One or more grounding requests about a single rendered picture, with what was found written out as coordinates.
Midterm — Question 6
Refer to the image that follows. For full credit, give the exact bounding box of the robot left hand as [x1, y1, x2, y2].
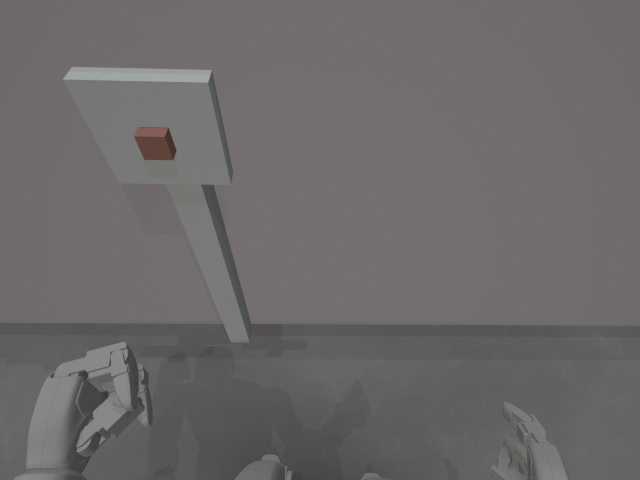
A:
[26, 342, 153, 474]

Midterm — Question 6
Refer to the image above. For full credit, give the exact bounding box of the robot left thigh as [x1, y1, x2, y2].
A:
[234, 460, 294, 480]

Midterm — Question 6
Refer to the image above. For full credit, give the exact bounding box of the panel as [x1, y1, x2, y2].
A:
[63, 67, 252, 343]

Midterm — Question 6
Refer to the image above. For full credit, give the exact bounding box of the button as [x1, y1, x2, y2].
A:
[134, 127, 176, 160]

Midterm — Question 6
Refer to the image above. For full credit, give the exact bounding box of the robot right hand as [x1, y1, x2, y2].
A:
[491, 402, 570, 480]

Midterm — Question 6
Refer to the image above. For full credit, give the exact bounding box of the left robot shin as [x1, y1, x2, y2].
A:
[261, 455, 281, 463]

